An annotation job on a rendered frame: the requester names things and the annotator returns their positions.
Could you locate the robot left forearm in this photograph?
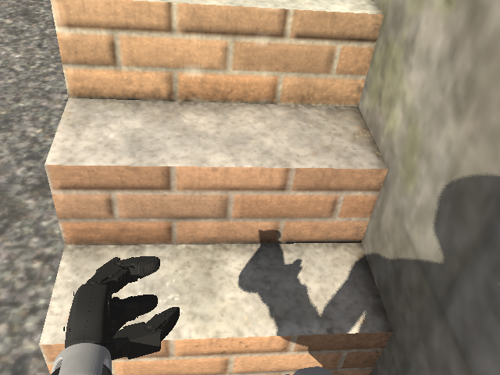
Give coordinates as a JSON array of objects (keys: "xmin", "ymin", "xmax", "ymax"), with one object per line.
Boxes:
[{"xmin": 51, "ymin": 343, "xmax": 112, "ymax": 375}]

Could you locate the left robot hand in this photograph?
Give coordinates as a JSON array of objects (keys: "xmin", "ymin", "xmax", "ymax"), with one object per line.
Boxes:
[{"xmin": 63, "ymin": 256, "xmax": 180, "ymax": 360}]

